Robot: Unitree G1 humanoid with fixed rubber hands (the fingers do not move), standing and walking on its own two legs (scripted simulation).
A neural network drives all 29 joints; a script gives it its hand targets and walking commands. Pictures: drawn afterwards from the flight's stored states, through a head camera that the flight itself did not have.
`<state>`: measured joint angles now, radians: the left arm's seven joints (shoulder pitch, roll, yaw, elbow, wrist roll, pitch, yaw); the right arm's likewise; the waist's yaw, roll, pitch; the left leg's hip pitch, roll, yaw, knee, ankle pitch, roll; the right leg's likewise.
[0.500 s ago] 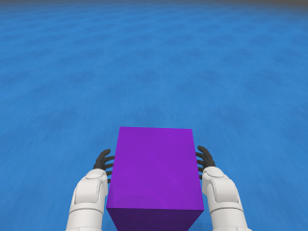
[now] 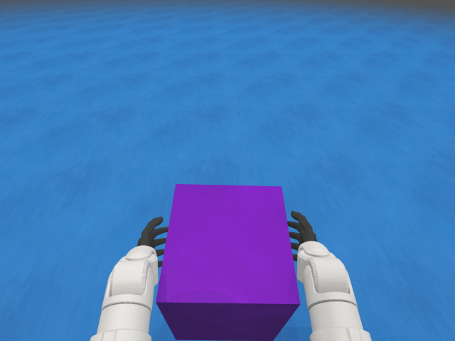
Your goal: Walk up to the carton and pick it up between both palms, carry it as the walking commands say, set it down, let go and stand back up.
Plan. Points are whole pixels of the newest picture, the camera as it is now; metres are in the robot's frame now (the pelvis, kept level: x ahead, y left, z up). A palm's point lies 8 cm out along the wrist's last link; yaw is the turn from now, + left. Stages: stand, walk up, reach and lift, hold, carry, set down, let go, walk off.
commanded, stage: hold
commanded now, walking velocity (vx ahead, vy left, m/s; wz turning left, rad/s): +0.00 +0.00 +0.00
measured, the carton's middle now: (226, 266) +0.30 +0.00 -0.01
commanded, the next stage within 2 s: carry in 0.24 s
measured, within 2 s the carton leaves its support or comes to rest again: neither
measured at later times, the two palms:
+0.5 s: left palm (130, 242) +0.31 +0.18 +0.05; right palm (289, 234) +0.31 -0.11 +0.07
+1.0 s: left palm (129, 183) +0.45 +0.21 +0.07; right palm (262, 177) +0.45 -0.08 +0.08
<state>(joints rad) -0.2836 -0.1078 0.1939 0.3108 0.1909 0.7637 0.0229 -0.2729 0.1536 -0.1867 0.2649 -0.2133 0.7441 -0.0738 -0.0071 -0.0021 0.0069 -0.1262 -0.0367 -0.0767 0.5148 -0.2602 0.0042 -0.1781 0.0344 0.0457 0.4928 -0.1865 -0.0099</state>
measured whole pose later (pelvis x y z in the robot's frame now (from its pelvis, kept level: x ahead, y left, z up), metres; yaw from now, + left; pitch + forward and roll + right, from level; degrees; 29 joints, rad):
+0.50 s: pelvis +0.03 +0.03 +0.00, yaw +0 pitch +2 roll +1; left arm -0.18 -0.10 0.12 0.01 0.09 0.96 0.10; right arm -0.21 0.11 -0.09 0.03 -0.09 0.92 -0.12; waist -0.02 -0.03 -0.14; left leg -0.27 -0.05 0.05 0.49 -0.24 0.06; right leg -0.37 -0.03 0.05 0.62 -0.32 0.00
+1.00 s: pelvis +0.18 +0.07 +0.00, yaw -1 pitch +5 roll +0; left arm -0.19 -0.13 0.13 -0.24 0.09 1.26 0.13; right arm -0.21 0.14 -0.10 -0.21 -0.07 1.21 -0.15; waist -0.01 -0.02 -0.15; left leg -0.24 -0.03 0.11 0.52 -0.36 0.07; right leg -0.31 -0.08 -0.13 0.55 -0.32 0.02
